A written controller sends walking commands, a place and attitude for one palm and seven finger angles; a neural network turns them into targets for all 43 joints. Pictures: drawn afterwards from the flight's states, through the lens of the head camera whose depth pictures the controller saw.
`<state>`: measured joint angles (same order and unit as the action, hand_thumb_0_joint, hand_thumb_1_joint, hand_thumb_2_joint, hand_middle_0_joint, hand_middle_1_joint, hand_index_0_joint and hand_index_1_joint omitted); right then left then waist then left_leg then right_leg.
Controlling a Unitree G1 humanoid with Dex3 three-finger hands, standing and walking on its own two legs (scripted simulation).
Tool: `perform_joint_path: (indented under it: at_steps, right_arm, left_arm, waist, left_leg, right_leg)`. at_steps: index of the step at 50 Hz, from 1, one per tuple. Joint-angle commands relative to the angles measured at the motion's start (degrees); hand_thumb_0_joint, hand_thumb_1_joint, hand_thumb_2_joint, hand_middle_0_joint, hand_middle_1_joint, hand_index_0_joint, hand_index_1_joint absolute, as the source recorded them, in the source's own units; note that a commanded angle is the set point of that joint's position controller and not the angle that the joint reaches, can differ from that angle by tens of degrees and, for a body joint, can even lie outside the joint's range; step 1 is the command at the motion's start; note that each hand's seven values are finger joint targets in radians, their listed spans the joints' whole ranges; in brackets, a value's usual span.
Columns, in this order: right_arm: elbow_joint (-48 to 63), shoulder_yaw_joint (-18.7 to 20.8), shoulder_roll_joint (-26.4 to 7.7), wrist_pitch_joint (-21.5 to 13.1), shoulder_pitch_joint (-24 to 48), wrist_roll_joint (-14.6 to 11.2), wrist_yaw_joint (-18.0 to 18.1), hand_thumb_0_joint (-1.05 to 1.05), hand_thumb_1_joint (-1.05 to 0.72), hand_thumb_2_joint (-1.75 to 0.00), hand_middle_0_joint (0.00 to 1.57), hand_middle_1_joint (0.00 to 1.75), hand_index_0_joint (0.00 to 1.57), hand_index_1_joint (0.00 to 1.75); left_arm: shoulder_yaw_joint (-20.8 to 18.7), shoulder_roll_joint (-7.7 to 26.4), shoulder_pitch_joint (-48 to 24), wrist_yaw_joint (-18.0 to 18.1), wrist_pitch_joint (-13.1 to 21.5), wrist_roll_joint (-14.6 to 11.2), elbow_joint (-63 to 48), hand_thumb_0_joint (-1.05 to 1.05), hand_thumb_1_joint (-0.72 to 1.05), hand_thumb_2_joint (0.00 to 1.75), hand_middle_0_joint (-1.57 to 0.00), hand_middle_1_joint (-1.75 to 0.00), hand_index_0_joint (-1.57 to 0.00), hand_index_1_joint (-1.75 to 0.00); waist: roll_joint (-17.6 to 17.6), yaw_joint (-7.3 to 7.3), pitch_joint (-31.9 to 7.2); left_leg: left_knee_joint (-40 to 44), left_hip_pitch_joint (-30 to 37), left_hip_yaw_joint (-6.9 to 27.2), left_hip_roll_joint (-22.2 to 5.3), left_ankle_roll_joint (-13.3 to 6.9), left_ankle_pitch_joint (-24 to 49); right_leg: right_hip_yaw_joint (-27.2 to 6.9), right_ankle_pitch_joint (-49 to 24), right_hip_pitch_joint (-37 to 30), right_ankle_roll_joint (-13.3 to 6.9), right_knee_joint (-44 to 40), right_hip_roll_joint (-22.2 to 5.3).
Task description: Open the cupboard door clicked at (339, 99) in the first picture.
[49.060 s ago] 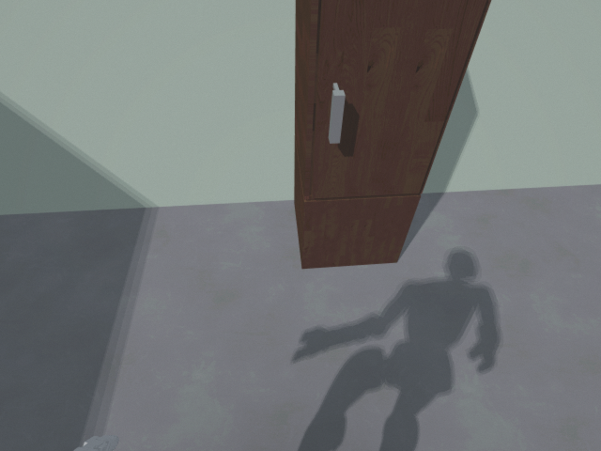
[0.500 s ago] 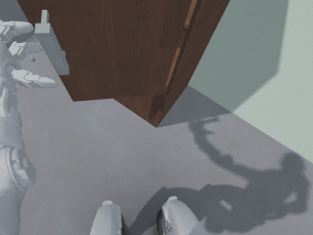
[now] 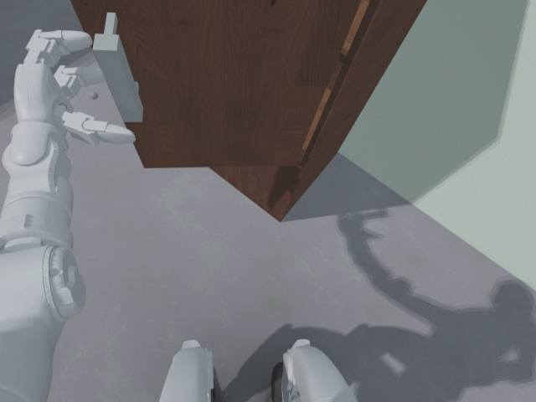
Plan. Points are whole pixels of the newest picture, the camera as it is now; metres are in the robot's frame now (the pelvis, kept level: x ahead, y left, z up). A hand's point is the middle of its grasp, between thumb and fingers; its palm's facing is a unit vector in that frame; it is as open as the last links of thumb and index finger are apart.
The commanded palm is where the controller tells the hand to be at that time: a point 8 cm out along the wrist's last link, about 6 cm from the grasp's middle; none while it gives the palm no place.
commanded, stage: slide the fingers in behind the handle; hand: left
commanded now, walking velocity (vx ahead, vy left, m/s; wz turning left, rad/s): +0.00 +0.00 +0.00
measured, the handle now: (123, 71) +0.57 +0.19 +0.07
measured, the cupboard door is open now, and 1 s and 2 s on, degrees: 43 41 51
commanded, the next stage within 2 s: close the thumb around the handle in 0.68 s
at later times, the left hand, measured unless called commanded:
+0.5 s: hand (134, 95) +0.53 +0.17 +0.06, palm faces +0.03 -1.00 +0.03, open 14.5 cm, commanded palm +0.51 +0.20 +0.07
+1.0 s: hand (135, 96) +0.52 +0.17 +0.07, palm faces +0.04 -1.00 -0.01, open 12.7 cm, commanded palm +0.50 +0.21 +0.07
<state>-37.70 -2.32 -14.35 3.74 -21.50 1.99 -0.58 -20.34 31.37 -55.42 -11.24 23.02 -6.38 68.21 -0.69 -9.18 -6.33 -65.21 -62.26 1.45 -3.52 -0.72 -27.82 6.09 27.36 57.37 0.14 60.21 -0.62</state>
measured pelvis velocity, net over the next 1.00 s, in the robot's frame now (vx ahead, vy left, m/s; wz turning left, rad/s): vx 0.00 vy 0.00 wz -0.03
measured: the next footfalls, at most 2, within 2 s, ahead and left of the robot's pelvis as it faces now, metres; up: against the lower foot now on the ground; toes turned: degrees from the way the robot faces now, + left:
none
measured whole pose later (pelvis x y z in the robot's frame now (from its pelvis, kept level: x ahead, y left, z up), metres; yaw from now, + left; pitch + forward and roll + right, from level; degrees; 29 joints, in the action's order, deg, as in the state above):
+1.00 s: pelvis +0.00 +0.00 +0.00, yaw -1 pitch +24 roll -3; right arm -36.2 -1.9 -14.7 4.9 -22.6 1.7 -1.0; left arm -22.4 27.1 -52.0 -8.8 24.5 -3.5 67.0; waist -1.5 -10.7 -6.7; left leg -63.7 -59.5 -0.7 -4.2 -0.7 -28.0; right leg 3.7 27.2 56.3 0.2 59.9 0.1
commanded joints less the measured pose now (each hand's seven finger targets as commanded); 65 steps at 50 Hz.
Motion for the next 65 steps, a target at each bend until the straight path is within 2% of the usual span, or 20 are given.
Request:
perform_joint_path:
  at_steps: [1,4,7,8,10,17,19,20,23,27,29,32,36,39,46,48,49,52,60,65]
  right_arm:
    - [0.8,4.5,-11.2,-0.6,-11.5,0.3,0.4,0.00,-0.90,-0.90,0.20,0.30,0.20,0.30]
    - [0.5,4.5,-11.2,-0.7,-11.8,0.4,0.3,0.00,-0.90,-0.90,0.20,0.30,0.20,0.30]
    - [0.5,4.6,-10.8,-0.9,-11.8,0.6,0.0,0.00,-0.90,-0.90,0.20,0.30,0.20,0.30]
    - [0.2,4.6,-11.1,-0.8,-11.9,0.7,-0.1,0.00,-0.90,-0.90,0.20,0.30,0.20,0.30]
    - [0.4,4.7,-10.6,-0.8,-11.6,0.7,-0.4,0.00,-0.90,-0.90,0.20,0.30,0.20,0.30]
    - [-0.1,4.8,-10.8,-1.0,-12.0,0.9,-0.6,0.00,-0.90,-0.90,0.20,0.30,0.20,0.30]
    - [0.1,4.7,-10.8,-0.9,-11.6,0.9,-0.6,0.00,-0.90,-0.90,0.20,0.30,0.20,0.30]
    - [0.4,4.7,-11.0,-0.8,-11.5,0.8,-0.5,0.00,-0.90,-0.90,0.20,0.30,0.20,0.30]
    - [1.7,3.8,-11.2,-0.8,-11.4,0.7,-0.1,0.00,-0.90,-0.90,0.20,0.30,0.20,0.30]
    - [3.6,3.6,-10.7,-0.5,-11.2,1.0,-0.7,0.00,-0.90,-0.90,0.20,0.30,0.20,0.30]
    - [4.4,3.9,-10.3,-0.2,-10.5,0.6,-0.8,0.00,-0.90,-0.90,0.20,0.30,0.20,0.30]
    - [4.5,3.8,-10.9,0.1,-10.8,0.0,-0.1,0.00,-0.90,-0.90,0.20,0.30,0.20,0.30]
    - [4.4,4.0,-10.6,0.1,-11.0,-0.2,0.3,0.00,-0.90,-0.90,0.20,0.30,0.20,0.30]
    - [3.8,4.2,-10.4,0.1,-11.4,-0.1,0.2,0.00,-0.90,-0.90,0.20,0.30,0.20,0.30]
    - [3.4,4.4,-10.6,0.5,-11.1,-0.3,0.2,0.00,-0.90,-0.90,0.20,0.30,0.20,0.30]
    - [3.7,4.3,-10.8,0.4,-11.1,-0.2,0.5,0.00,-0.90,-0.90,0.20,0.30,0.20,0.30]
    - [3.7,4.4,-10.4,0.2,-10.7,-0.2,0.4,0.00,-0.90,-0.90,0.20,0.30,0.20,0.30]
    - [3.7,4.4,-10.8,0.0,-10.8,0.1,0.5,0.00,-0.90,-0.90,0.20,0.30,0.20,0.30]
    - [3.5,4.4,-10.6,0.1,-10.4,-0.2,0.5,0.00,-0.90,-0.90,0.20,0.30,0.20,0.30]
    - [3.2,4.3,-10.8,-0.1,-10.5,-0.1,0.8,0.00,-0.90,-0.90,0.20,0.30,0.20,0.30]
  left_arm:
    - [6.4,1.1,-30.1,-2.5,3.6,1.7,-13.1,0.00,-0.50,0.30,-0.30,-1.20,-0.30,-1.20]
    - [6.5,0.9,-30.6,-1.9,3.7,1.9,-12.5,0.00,-0.50,0.30,-0.30,-1.20,-0.30,-1.20]
    - [9.2,-2.9,-31.4,-1.5,3.9,1.8,-13.6,0.00,-0.50,0.30,-0.30,-1.20,-0.30,-1.20]
    - [7.7,-1.0,-31.3,-1.1,3.9,2.0,-13.2,0.00,-0.50,0.30,-0.30,-1.20,-0.30,-1.20]
    - [10.8,-5.2,-31.1,-0.9,3.9,2.1,-13.3,0.00,-0.50,0.30,-0.30,-1.20,-0.30,-1.20]
    - [11.0,-5.5,-32.4,0.7,4.5,2.5,-13.1,0.00,-0.50,0.30,-0.30,-1.20,-0.30,-1.20]
    - [9.0,-3.3,-32.4,1.0,4.7,2.4,-13.7,0.00,-0.50,0.30,-0.30,-1.20,-0.30,-1.20]
    - [6.2,-1.2,-31.2,1.5,4.5,1.8,-12.6,0.00,-0.50,0.30,-0.30,-1.20,-0.30,-1.20]
    - [-2.9,8.6,-29.9,4.2,4.4,1.7,-10.4,0.00,-0.50,0.30,-0.30,-1.20,-0.30,-1.20]
    - [-3.6,11.7,-26.7,5.4,6.7,5.6,-13.3,0.00,-0.50,0.30,-0.30,-1.20,-0.30,-1.20]
    - [-1.0,7.6,-24.2,4.3,6.6,4.8,-13.9,0.00,-0.50,0.30,-0.30,-1.20,-0.30,-1.20]
    - [-4.5,10.2,-22.3,2.5,5.1,1.9,-10.8,0.00,-0.50,0.30,-0.30,-1.20,-0.30,-1.20]
    - [-4.6,10.6,-22.3,1.6,5.1,1.8,-13.6,0.00,-0.50,0.30,-0.30,-1.20,-0.30,-1.20]
    - [-2.5,7.8,-22.7,1.5,5.9,1.7,-15.0,0.00,-0.50,0.30,-0.30,-1.20,-0.30,-1.20]
    - [-3.0,7.9,-21.0,2.3,5.1,2.0,-12.4,0.00,-0.11,0.47,-0.33,-1.24,-0.33,-1.24]
    - [-4.5,10.3,-22.5,2.9,5.9,2.3,-14.4,0.00,0.00,0.52,-0.34,-1.25,-0.34,-1.25]
    - [-2.1,7.3,-23.1,2.9,6.1,2.3,-14.5,0.00,0.06,0.54,-0.34,-1.26,-0.34,-1.26]
    - [-4.5,10.2,-22.6,3.2,6.9,2.2,-14.4,0.00,0.23,0.61,-0.35,-1.28,-0.35,-1.28]
    - [-1.4,6.8,-23.6,2.4,6.0,2.0,-13.5,0.00,0.68,0.80,-0.38,-1.33,-0.38,-1.33]
    - [-2.5,8.7,-24.5,2.4,5.9,2.3,-12.9,0.00,0.90,0.90,-0.40,-1.35,-0.40,-1.35]
  waist:
    - [-12.7,-5.56,-27.5]
    - [-12.5,-5.67,-27.8]
    - [-14.0,-6.06,-27.9]
    - [-13.5,-5.61,-28.3]
    - [-13.0,-6.29,-27.4]
    - [-12.2,-6.57,-26.8]
    - [-14.0,-5.35,-28.6]
    - [-12.1,-4.76,-28.9]
    - [-9.8,-3.04,-28.4]
    - [-10.7,-2.02,-30.3]
    - [-11.1,-2.03,-31.8]
    - [-6.2,-2.13,-29.4]
    - [-7.6,-1.59,-30.2]
    - [-8.7,-1.95,-30.6]
    - [-7.1,-1.91,-26.6]
    - [-7.9,-1.46,-28.4]
    - [-9.2,-2.12,-28.6]
    - [-8.2,-1.63,-28.9]
    - [-8.8,-2.42,-29.3]
    - [-8.3,-2.51,-29.4]
  left_leg:
    - [6.3,33.4,4.3,0.8,0.0,23.5]
    - [6.3,33.2,4.4,1.0,0.0,22.9]
    - [6.3,34.6,4.7,1.1,0.0,24.1]
    - [6.3,34.4,4.7,1.0,0.2,23.8]
    - [6.5,34.7,4.7,1.1,0.2,23.6]
    - [6.7,34.2,5.0,1.4,0.1,22.9]
    - [6.7,34.5,4.9,1.4,0.3,23.2]
    - [6.8,33.6,5.0,1.3,0.3,23.1]
    - [6.5,28.1,3.7,1.7,-0.3,23.4]
    - [5.9,27.8,2.6,1.7,-0.6,25.5]
    - [5.9,29.2,2.0,1.6,-0.3,26.2]
    - [6.3,24.3,1.3,1.8,-0.8,23.3]
    - [6.6,25.1,0.9,1.7,-0.7,24.2]
    - [6.6,28.0,1.4,1.4,-0.4,26.1]
    - [7.2,25.4,0.9,1.7,-0.6,23.0]
    - [7.1,26.1,1.1,1.7,-0.6,23.6]
    - [7.0,27.5,1.1,1.7,-0.5,24.0]
    - [6.7,26.5,1.0,1.8,-0.7,24.0]
    - [6.4,27.1,1.1,1.7,-0.5,24.0]
    - [6.3,25.9,1.1,1.8,-0.7,22.5]
  right_leg:
    - [-1.6,-15.1,0.3,-1.7,-6.7,3.7]
    - [-1.5,-14.9,0.4,-1.8,-6.6,3.6]
    - [-1.2,-15.0,1.5,-2.0,-6.3,3.6]
    - [-1.2,-14.9,1.2,-2.0,-6.3,3.6]
    - [-1.0,-14.8,1.5,-1.9,-6.7,3.7]
    - [-0.8,-14.6,1.3,-2.1,-6.5,3.6]
    - [-1.0,-14.7,0.6,-2.2,-6.2,3.5]
    - [-0.9,-14.8,-0.5,-2.2,-6.0,3.6]
    - [-1.7,-16.3,-4.6,-1.7,-5.4,3.6]
    - [-2.5,-19.0,-7.4,-1.6,-4.5,3.6]
    - [-2.5,-20.1,-7.7,-1.4,-4.9,3.6]
    - [-3.1,-20.7,-11.4,-1.1,-5.7,3.9]
    - [-3.3,-22.0,-12.1,-0.9,-5.8,3.7]
    - [-2.9,-21.8,-9.9,-1.0,-5.7,3.8]
    - [-3.1,-20.2,-9.9,-0.9,-6.6,3.7]
    - [-3.3,-20.5,-10.3,-1.0,-6.3,3.6]
    - [-3.2,-20.4,-9.2,-1.0,-6.3,3.5]
    - [-3.5,-20.9,-10.6,-1.0,-6.1,3.6]
    - [-3.4,-20.8,-9.2,-0.9,-6.1,3.5]
    - [-3.7,-20.0,-9.6,-0.9,-6.1,3.4]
